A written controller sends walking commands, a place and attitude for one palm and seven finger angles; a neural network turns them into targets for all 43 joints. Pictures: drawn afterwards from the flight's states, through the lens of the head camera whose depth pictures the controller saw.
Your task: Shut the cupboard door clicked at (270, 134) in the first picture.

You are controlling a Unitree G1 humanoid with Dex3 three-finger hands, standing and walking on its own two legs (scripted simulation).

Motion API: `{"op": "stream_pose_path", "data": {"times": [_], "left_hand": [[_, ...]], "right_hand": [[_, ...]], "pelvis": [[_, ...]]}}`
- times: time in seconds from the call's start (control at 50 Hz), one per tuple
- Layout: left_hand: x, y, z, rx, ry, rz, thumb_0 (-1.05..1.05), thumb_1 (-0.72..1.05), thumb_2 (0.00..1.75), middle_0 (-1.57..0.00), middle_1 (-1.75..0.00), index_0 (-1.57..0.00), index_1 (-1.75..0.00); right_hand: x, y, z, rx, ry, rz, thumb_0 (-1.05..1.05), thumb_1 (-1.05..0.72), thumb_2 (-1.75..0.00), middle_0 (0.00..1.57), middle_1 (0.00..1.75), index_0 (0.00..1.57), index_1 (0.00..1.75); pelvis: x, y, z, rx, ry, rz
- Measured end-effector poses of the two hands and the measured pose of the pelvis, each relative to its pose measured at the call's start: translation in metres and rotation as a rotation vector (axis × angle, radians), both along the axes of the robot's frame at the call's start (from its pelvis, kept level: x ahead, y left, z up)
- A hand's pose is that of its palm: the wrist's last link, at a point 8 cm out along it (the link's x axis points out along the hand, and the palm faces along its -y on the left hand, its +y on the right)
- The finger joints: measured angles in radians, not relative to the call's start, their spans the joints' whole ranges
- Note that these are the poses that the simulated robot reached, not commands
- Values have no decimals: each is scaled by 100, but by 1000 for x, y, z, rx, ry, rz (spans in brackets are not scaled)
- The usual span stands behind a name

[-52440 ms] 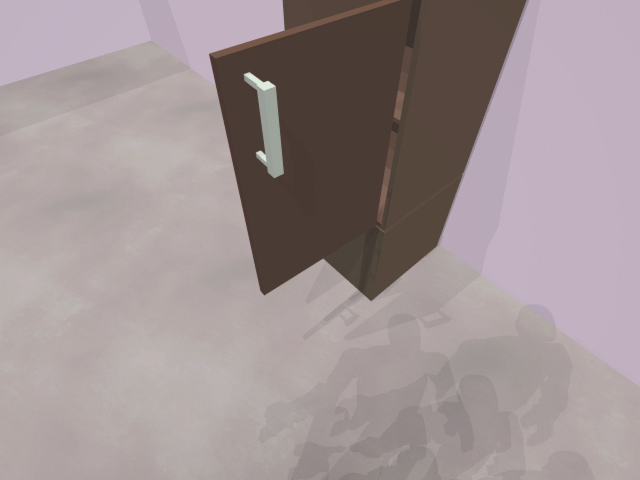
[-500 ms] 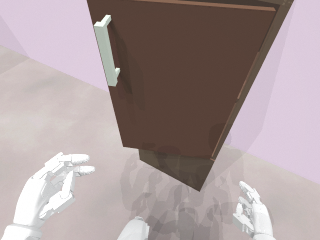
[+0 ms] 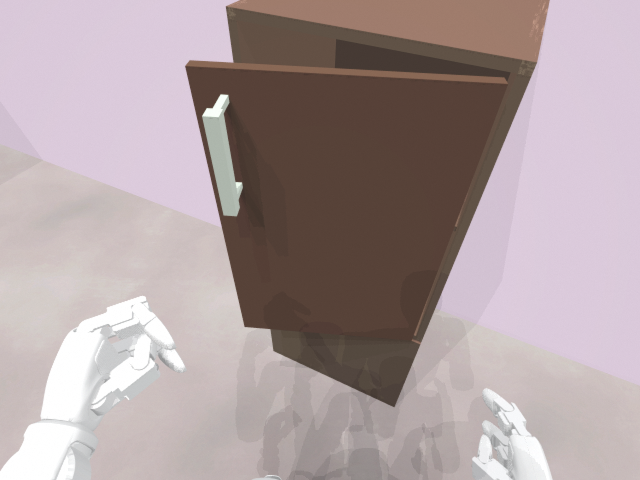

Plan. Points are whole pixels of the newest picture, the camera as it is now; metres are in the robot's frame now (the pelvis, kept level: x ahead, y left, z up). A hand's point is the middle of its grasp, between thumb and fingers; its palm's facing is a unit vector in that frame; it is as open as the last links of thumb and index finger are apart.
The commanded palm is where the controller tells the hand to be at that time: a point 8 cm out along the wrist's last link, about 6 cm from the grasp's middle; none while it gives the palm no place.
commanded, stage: raise the hand and make a fist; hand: left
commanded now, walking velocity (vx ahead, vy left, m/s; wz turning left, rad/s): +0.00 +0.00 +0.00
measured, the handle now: (227, 158) +0.47 +0.17 +0.18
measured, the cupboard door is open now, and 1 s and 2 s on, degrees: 21 21 21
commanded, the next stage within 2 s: bring the fist close to the handle in 0.82 s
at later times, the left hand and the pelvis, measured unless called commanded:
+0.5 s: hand (143, 300) +0.23 +0.19 +0.18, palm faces +0.02 -1.00 -0.07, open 3.1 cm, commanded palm +0.20 +0.23 +0.18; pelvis +0.01 -0.01 +0.02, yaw +0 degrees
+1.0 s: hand (162, 304) +0.24 +0.17 +0.17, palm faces +0.03 -1.00 -0.08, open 3.1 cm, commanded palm +0.22 +0.22 +0.18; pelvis +0.01 -0.02 +0.03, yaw +0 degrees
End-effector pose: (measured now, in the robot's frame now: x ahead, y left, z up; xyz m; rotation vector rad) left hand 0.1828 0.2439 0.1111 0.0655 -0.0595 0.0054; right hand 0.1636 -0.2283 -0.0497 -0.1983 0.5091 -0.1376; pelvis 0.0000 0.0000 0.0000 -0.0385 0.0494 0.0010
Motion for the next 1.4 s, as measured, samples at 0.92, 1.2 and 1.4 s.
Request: {"op": "stream_pose_path", "data": {"times": [0.92,1.2,1.4], "left_hand": [[28,-16,66,12,-14,20,2,90,90,-130,-150,-130,-150],[59,-20,67,0,-25,7,2,90,90,-130,-150,-130,-150],[94,-25,67,-16,-3,-1,2,90,90,-130,-150,-130,-150]], "right_hand": [[20,-10,19,38,-12,53,1,-90,-90,20,30,20,30],[25,-11,17,33,-2,47,1,-90,-90,20,30,20,30],[21,-15,14,30,39,20,1,-90,-90,20,30,20,30]], "pelvis": [[8,-22,26,27,-103,5],[11,-22,26,31,-98,6],[13,-21,27,34,-86,-4]]}}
